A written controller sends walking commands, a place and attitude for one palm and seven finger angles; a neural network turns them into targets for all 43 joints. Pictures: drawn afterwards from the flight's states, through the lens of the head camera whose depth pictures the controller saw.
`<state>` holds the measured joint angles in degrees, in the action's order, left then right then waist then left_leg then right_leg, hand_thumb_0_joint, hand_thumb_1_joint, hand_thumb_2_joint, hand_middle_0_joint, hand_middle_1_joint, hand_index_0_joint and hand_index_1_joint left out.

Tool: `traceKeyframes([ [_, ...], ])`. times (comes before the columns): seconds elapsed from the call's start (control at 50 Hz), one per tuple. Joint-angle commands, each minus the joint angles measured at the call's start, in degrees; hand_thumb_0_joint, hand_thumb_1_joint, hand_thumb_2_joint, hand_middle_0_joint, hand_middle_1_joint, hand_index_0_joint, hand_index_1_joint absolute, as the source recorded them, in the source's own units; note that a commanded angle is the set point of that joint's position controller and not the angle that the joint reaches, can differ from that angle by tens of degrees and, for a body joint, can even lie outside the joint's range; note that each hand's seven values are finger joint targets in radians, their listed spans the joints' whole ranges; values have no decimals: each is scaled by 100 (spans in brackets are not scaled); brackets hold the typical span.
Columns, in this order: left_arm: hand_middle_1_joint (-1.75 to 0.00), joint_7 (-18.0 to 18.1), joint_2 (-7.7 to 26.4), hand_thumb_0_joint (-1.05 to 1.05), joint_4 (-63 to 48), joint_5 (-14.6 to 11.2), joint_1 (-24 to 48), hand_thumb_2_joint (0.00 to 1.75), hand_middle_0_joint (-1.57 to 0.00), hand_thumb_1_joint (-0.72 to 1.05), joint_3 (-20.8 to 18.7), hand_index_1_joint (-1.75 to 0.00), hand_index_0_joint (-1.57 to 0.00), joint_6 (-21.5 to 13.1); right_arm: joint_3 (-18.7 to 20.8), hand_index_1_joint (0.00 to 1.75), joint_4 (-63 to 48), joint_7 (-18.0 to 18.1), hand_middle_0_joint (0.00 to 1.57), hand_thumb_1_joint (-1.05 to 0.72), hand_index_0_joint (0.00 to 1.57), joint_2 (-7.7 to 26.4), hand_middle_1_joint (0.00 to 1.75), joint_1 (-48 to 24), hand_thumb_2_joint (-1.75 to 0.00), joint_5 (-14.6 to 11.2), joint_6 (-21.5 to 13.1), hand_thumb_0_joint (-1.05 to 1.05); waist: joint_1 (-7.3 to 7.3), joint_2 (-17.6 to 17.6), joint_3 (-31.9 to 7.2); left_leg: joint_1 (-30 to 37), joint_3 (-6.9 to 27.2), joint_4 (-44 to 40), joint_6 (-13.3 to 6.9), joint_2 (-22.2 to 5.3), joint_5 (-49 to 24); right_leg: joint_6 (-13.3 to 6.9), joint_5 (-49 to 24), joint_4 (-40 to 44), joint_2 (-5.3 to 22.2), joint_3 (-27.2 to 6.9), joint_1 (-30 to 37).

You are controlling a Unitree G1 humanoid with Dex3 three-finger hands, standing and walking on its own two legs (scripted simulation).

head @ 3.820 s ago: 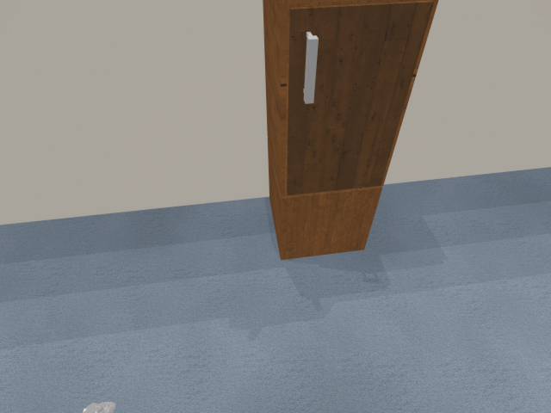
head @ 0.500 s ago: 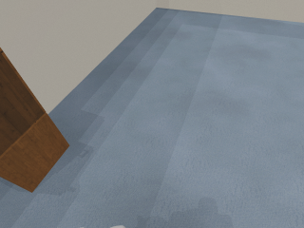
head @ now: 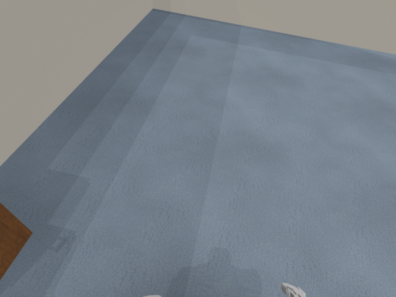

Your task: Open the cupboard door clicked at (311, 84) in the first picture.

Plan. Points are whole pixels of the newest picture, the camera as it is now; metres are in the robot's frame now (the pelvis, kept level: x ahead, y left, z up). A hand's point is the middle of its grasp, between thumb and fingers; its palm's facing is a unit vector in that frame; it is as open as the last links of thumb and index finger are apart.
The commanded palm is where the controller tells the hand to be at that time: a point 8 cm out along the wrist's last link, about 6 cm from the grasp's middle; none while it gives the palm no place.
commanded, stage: walk to a spot facing it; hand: left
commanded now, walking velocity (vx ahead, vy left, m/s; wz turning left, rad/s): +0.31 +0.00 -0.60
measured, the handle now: out of the picture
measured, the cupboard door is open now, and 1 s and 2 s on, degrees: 0 0 0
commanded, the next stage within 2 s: none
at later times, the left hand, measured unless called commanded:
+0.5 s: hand (160, 221) +0.33 +0.13 -0.16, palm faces -0.29 -0.95 -0.14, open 7.4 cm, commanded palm none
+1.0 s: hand (148, 196) +0.40 +0.18 -0.17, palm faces -0.41 -0.88 -0.24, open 7.4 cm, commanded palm none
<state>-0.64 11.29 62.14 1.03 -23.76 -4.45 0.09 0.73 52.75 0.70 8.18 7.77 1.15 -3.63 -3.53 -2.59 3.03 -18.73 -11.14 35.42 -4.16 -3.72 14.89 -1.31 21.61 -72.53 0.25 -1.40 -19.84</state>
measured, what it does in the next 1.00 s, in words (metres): walks ahead, turning right: right foot, then left foot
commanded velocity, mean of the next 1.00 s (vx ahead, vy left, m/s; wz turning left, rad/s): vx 0.04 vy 0.00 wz -0.60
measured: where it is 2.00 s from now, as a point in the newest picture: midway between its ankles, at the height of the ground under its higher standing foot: outside the picture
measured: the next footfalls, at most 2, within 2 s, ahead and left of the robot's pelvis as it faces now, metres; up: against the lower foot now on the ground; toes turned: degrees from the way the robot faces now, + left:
right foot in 0.54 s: +0.25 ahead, -0.11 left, +0.00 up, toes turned -26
left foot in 1.00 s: +0.35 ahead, +0.10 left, +0.00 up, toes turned -30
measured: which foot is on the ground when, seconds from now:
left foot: down 0.00-0.54, up 0.56-0.98, down 1.00-1.00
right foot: up 0.00-0.52, down 0.54-1.00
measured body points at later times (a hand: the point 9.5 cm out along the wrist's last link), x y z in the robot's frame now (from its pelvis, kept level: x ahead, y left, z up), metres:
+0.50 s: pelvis +0.16 +0.00 +0.00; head +0.20 +0.00 +0.44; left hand +0.34 +0.18 -0.15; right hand +0.01 -0.17 -0.15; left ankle +0.06 +0.07 -0.73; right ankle +0.22 -0.11 -0.70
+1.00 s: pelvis +0.24 +0.02 +0.00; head +0.28 +0.02 +0.45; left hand +0.42 +0.23 -0.15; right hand +0.26 -0.26 -0.12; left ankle +0.32 +0.12 -0.73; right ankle +0.22 -0.10 -0.73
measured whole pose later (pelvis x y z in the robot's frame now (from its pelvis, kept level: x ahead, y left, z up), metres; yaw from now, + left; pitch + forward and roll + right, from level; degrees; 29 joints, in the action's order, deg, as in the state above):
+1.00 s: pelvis +0.24 +0.02 +0.00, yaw -32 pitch +1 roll +0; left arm 0.4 13.4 52.0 1.1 -13.9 -5.1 2.2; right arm 2.3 48.8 1.7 11.2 3.3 0.2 1.0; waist -3.8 -1.2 2.7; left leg -18.9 -2.0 35.3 4.3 -2.3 18.8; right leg -0.7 14.0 -34.3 -4.1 -5.6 -21.1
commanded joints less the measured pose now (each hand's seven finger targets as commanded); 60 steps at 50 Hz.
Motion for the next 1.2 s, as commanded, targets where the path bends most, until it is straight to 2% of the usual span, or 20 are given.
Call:
traceKeyframes([
  [0.0, -30, -111, 46, 0, -464, 90, -241, 90, -20, 90, -103, -30, -20, 39, 242, 30, 53, 100, 20, -90, 20, 663, 30, 708, -90, -7, -169, 0, 78, 986, 167, 20, 1145, -2487, 480, -1418, 245, 115, -874, -327, 439, -4, -969],
  [0.16, -30, -139, 91, 0, -859, 101, 650, 90, -20, 90, -215, -30, -20, 194, 298, 30, 287, 151, 20, -90, 20, 608, 30, 1434, -90, -62, -221, 0, 227, 716, 217, 1115, 410, -2448, 557, -1489, -1272, 347, -1741, 131, 605, 33, -2324],
  [0.24, -30, -139, 57, 0, -1029, 75, 1220, 90, -20, 90, -140, -30, -20, 209, 277, 30, 466, 184, 20, -90, 20, 738, 30, 1778, -90, -25, -171, 0, 357, 748, 260, 1823, 39, -2006, 382, -1546, -3310, 398, -1462, 989, 526, 403, -2432],
  [0.36, -30, -120, 11, 0, -1298, 53, 2038, 90, -20, 90, -44, -30, -20, 184, 295, 30, 671, 177, 20, -90, 20, 779, 30, 2150, -90, 45, 1, 0, 635, 877, 448, 2115, -400, -1574, -79, -1695, -4311, 222, -868, 2310, 362, 929, -1935],
  [0.46, -30, -65, 197, 0, -1251, 80, 1485, 90, -20, 90, -80, -30, -20, 56, 411, 30, 544, 140, 20, -90, 20, 1041, 30, 1973, -90, 20, 105, 0, 308, 1069, -187, 2256, -775, -160, -48, -1765, -5973, -74, -486, 3208, -162, 1305, -638],
  [0.5, -30, -24, 618, 0, -950, 106, 240, 90, -20, 90, -197, -30, -20, -122, 430, 30, 298, 63, 20, -90, 20, 1115, 30, 1607, -90, -69, 120, 0, -379, 675, -1020, 1148, -839, 2051, 336, -1607, -4636, -321, -1897, 4401, 182, 785, 1563],
  [0.52, -30, 52, 1255, 0, -841, 71, -229, 90, -20, 90, -299, -30, -20, -212, 370, 30, 53, 37, 20, -90, 20, 766, 30, 1742, -90, -144, 134, 0, -383, -692, -1833, -908, -680, 3737, 782, -518, 698, -1127, -5357, 4278, 1876, -1797, 3514],
  [0.54, -30, 153, 1541, 0, -776, -96, -277, 90, -20, 90, -349, -30, -20, -152, 347, 30, -108, 112, 20, -90, 20, 674, 30, 1342, -90, -135, 149, 0, -371, -799, -2081, -1602, 188, 4775, 884, -95, 2356, -1751, -7315, 4352, 2498, -2452, 3702],
  [0.56, -30, 220, 1360, 0, -899, -108, 50, 90, -20, 90, -318, -30, -20, -72, 382, 30, -206, 158, 20, -90, 20, 702, 30, 1074, -90, -118, 211, 0, -266, -71, -1542, -1643, 786, 4844, 798, -363, 1927, -1787, -6745, 4459, 2387, -1909, 3108],
  [0.62, -30, 247, 901, 0, -1120, -99, 986, 90, -20, 90, -170, -30, -20, -92, 357, 30, -158, 121, 20, -90, 20, 595, 30, 820, -90, -4, 380, 0, 246, 150, -554, -1336, 1039, 4017, 866, -608, 964, -1106, -4825, 5037, 1647, -1276, 1213],
  [0.68, -30, 231, 841, 0, -1200, -1, 1335, 90, -20, 90, -148, -30, -20, -116, 354, 30, -34, 119, 20, -90, 20, 496, 30, 1148, -90, 19, 538, 0, 584, 70, -340, -854, 990, 3361, 940, -485, 745, -913, -3965, 5243, 1260, -860, 156],
  [0.76, -30, 160, 920, 0, -1231, 43, 1244, 90, -20, 90, -189, -30, -20, -59, 358, 30, -286, 85, 20, -90, 20, 578, 30, 713, -90, 14, 540, 0, 493, -434, -366, -806, 948, 2533, 965, -305, 501, -877, -2752, 5300, 952, -1101, 4],
  [0.86, -30, 121, 1077, 0, -1350, 61, 1016, 90, -20, 90, -262, -30, -20, 34, 331, 30, -644, 89, 20, -90, 20, 699, 30, -39, -90, -37, 439, 0, 187, -782, -633, -559, 871, 1114, 939, 45, 759, -888, -3139, 4904, 869, -1630, 613],
  [0.94, -30, 136, 1185, 0, -1487, 23, 1213, 90, -20, 90, -301, -30, -20, 121, 351, 30, -638, 143, 20, -90, 20, 864, 30, 220, -90, -96, 373, 0, 355, -795, -891, 453, 881, -468, 826, 234, 320, -610, -3327, 4428, 811, -1962, 511],
  [0.96, -30, 136, 1038, 0, -1533, -14, 1281, 90, -20, 90, -263, -30, -20, 147, 379, 30, -553, 160, 20, -90, 20, 996, 30, 477, -90, -95, 332, 0, 487, -357, -1003, 1320, 1001, -1207, 746, -4, -236, -342, -2759, 4063, 515, -1758, -63],
  [0.98, -30, 107, 698, 0, -1673, -77, 1162, 90, -20, 90, -205, -30, -20, 171, 452, 30, -562, 171, 20, -90, 20, 1497, 30, 623, -90, -27, 278, 0, 536, 1063, -1112, 2117, 2253, -1816, 380, -1334, -636, 8, -884, 3146, -234, -1113, -1124],
  [1.0, -30, 56, 621, 0, -1739, -21, 1084, 90, -20, 90, -182, -30, -20, 166, 523, 30, -647, 142, 20, -90, 20, 1874, 30, 573, -90, 2, 323, 0, 489, 2028, -825, 1867, 3031, -1922, -118, -2485, -1587, 323, 1272, 1662, -457, -244, -1730],
  [1.02, -30, 55, 857, 0, -1557, 45, 961, 90, -20, 90, -243, -30, -20, 211, 463, 30, -684, 137, 20, -90, 20, 1645, 30, 310, -90, 32, 351, 0, 402, 1440, -631, 1237, 2744, -1874, -286, -2456, -1474, 391, 1066, 784, -181, -426, -1556],
  [1.06, -30, -10, 966, 0, -1375, 88, 804, 90, -20, 90, -359, -30, -20, 278, 323, 30, -870, 177, 20, -90, 20, 1198, 30, -309, -90, 16, 310, 0, 110, 1431, -181, 503, 1879, -1934, -42, -1773, -1287, 460, 434, 169, -34, -313, -1370],
  [1.18, -30, -108, 606, 0, -1382, 32, 981, 90, -20, 90, -260, -30, -20, 336, 375, 30, -592, 159, 20, -90, 20, 1141, 30, 413, -90, 7, 267, 0, 352, 1201, -263, 1200, 884, -1802, -105, -1468, -1516, 614, -111, 212, 150, 87, -1479],
])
